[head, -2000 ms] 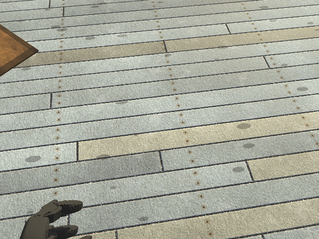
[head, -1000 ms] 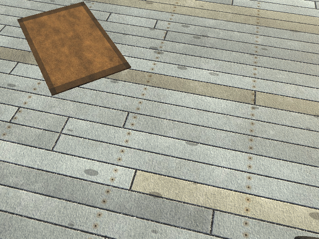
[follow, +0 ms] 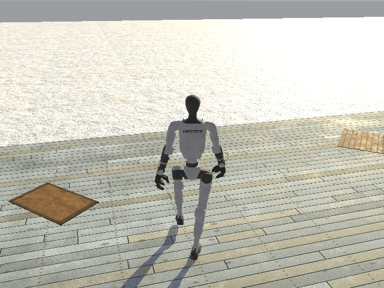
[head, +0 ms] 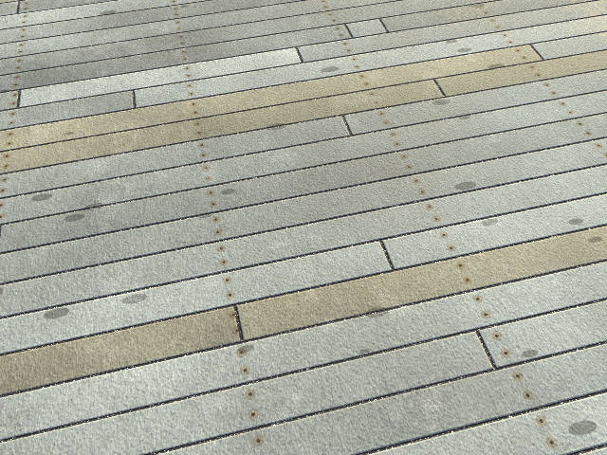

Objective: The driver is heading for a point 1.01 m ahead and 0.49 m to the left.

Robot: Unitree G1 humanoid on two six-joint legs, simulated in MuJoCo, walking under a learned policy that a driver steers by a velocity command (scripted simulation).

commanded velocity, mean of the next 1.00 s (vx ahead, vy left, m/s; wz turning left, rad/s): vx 0.79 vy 0.00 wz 0.91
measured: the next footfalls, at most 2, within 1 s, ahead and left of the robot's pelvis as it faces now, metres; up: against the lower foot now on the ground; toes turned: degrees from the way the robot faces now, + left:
left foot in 0.12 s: +0.28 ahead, +0.02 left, +0.00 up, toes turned +9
right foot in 0.52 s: +0.75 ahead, -0.05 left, +0.00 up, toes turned +32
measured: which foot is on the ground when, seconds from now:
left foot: up 0.00-0.10, down 0.12-0.52, up 0.54-0.88, down 0.90-1.00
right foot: down 0.00-0.12, up 0.14-0.50, down 0.52-0.90, up 0.92-1.00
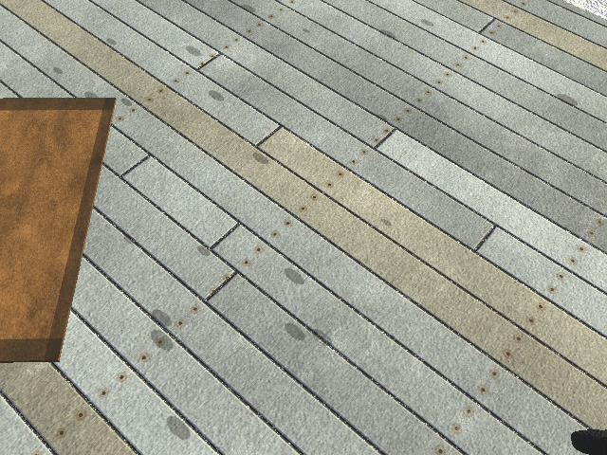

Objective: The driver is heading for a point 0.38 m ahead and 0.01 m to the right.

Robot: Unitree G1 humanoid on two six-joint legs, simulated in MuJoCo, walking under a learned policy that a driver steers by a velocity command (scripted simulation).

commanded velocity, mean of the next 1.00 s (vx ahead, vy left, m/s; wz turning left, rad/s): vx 0.20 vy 0.00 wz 0.39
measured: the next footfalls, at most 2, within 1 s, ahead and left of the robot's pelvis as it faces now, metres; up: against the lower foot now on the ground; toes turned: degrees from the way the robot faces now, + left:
right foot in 0.34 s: +0.25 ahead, -0.16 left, +0.00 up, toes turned +24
left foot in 0.72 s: +0.10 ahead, +0.03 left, +0.00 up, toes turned +21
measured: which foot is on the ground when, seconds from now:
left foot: down 0.00-0.34, up 0.36-0.70, down 0.72-1.00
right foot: up 0.00-0.32, down 0.34-0.70, up 0.72-1.00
